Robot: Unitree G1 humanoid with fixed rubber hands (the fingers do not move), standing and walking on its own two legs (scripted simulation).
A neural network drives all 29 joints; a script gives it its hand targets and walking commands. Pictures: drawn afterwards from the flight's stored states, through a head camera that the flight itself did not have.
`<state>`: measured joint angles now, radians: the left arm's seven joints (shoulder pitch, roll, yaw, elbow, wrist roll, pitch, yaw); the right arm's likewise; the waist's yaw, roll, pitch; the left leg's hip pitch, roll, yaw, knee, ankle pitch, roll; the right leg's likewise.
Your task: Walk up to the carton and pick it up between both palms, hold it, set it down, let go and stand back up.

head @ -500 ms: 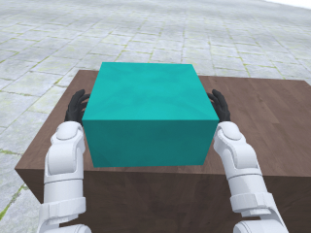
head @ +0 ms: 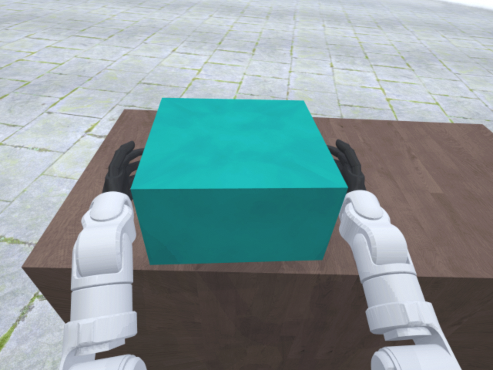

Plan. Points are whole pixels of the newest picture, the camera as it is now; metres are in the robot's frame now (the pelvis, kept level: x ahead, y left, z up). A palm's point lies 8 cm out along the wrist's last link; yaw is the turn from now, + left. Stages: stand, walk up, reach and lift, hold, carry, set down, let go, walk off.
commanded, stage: hold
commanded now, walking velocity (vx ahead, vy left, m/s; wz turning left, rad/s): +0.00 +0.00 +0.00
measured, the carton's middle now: (236, 172) +0.41 +0.01 +0.16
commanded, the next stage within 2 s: set down in 0.50 s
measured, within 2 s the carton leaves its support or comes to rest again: neither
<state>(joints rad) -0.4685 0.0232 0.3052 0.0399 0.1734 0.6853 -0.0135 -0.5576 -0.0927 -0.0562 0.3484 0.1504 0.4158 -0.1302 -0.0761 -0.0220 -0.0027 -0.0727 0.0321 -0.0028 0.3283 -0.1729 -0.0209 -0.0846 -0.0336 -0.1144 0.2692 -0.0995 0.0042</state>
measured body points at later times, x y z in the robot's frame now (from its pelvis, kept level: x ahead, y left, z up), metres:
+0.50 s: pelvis +0.00 +0.00 +0.00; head -0.03 +0.02 +0.45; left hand +0.36 +0.18 +0.17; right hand +0.36 -0.17 +0.17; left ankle +0.01 +0.13 -0.75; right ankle +0.04 -0.12 -0.75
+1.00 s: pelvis +0.00 +0.00 +0.00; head -0.02 +0.02 +0.45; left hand +0.37 +0.20 +0.13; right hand +0.37 -0.16 +0.13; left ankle +0.01 +0.13 -0.75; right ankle +0.04 -0.12 -0.75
